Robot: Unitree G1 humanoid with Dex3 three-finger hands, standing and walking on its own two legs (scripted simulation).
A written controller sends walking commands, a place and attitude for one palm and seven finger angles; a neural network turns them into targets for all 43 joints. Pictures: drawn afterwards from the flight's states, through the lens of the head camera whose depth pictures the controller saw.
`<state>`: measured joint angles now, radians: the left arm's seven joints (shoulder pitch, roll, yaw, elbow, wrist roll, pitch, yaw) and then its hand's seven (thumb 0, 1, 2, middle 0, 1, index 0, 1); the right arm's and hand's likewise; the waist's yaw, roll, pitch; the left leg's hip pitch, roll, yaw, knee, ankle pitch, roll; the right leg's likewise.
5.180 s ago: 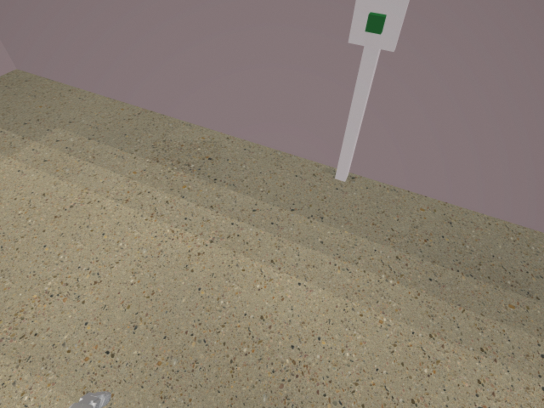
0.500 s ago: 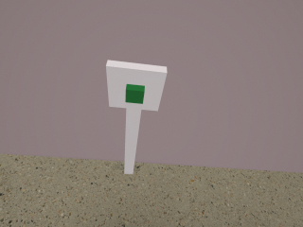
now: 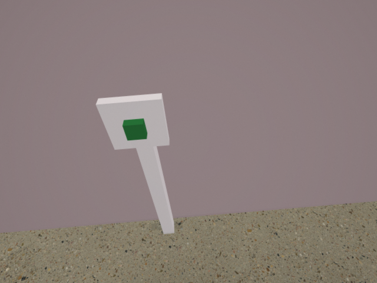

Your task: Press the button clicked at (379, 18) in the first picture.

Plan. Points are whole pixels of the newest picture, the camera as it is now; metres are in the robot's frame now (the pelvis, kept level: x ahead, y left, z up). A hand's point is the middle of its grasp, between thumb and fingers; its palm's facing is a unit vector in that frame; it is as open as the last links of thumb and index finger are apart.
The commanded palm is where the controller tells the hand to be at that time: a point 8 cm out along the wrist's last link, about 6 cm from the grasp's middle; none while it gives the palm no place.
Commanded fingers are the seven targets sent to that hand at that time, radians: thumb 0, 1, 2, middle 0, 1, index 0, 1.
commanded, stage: come to a stop and stand still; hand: left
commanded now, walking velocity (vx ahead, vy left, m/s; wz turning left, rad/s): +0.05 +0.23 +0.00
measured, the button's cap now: (135, 128) +0.53 +0.18 +0.04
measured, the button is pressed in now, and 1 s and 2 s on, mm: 0 0 0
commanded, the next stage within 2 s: look again from close up in 1.46 s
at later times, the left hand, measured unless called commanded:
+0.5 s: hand out of the picture -0.01 +0.17 -0.19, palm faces +0.08 -0.99 -0.14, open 7.4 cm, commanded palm none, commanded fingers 0.00 0.90 0.90 -0.20 -0.30 -0.20 -0.30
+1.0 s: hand out of the picture +0.02 +0.21 -0.18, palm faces +0.03 -0.98 -0.20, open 7.4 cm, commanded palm none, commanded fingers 0.00 0.90 0.90 -0.20 -0.30 -0.20 -0.30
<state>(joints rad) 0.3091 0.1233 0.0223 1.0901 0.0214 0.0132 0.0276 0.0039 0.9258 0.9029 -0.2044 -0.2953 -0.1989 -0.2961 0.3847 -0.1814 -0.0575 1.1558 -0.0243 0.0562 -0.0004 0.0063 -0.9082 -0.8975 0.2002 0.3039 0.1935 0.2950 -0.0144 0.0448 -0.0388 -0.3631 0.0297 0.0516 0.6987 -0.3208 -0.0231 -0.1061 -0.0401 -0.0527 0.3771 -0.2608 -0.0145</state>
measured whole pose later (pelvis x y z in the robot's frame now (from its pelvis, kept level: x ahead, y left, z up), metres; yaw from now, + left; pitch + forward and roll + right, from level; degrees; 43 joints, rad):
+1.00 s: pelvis +0.01 +0.03 +0.00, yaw +1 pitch -2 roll +1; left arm 0.26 0.16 0.00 1.13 0.01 0.01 0.03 0.00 0.90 0.90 -0.20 -0.30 -0.20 -0.30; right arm 0.29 -0.14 0.00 1.18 -0.01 0.00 -0.02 0.00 -0.91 -0.90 0.20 0.30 0.19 0.30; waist -0.01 -0.01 0.05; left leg -0.15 0.03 0.11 0.39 -0.20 0.00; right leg -0.05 -0.06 -0.06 0.38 -0.29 0.03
